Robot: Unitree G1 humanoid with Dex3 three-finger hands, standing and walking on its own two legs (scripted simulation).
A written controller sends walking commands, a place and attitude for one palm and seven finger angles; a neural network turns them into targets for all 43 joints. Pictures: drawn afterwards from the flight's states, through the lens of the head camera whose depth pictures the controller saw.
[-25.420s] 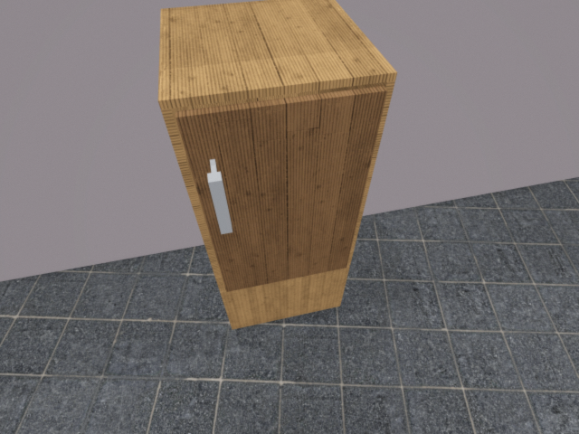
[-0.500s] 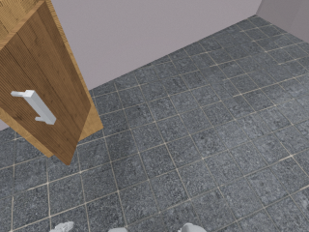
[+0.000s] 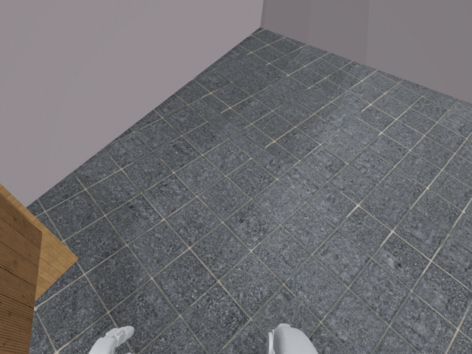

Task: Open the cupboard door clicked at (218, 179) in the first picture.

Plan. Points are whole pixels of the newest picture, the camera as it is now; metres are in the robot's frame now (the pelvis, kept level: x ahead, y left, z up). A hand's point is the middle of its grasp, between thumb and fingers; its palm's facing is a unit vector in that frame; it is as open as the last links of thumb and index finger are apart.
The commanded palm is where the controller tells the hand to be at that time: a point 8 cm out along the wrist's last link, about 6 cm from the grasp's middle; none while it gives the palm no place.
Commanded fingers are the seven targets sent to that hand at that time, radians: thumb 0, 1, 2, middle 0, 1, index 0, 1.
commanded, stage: walk to a spot facing it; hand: left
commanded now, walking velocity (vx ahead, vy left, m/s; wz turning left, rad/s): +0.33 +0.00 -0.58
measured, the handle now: out of the picture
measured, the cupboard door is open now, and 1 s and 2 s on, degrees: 49 49 49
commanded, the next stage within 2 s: turn to face it in 1.40 s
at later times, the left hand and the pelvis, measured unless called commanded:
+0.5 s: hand (178, 298) +0.24 +0.12 -0.17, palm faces -0.16 -0.96 -0.23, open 7.2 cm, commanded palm none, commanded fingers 0.00 0.90 0.90 -0.20 -0.30 -0.20 -0.30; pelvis +0.18 -0.07 +0.00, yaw -12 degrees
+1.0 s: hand (229, 179) +0.56 +0.03 -0.16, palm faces -0.40 -0.90 -0.20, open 7.3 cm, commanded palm none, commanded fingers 0.00 0.90 0.90 -0.20 -0.30 -0.20 -0.30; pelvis +0.39 -0.11 -0.01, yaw -23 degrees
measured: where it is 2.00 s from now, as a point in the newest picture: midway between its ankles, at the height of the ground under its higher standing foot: (287, 228)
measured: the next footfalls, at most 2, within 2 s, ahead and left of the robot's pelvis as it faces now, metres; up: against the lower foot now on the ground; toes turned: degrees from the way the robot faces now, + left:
right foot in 0.18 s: +0.16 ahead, -0.15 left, +0.00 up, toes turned -14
left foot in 0.64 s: +0.41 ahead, +0.02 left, +0.00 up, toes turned -10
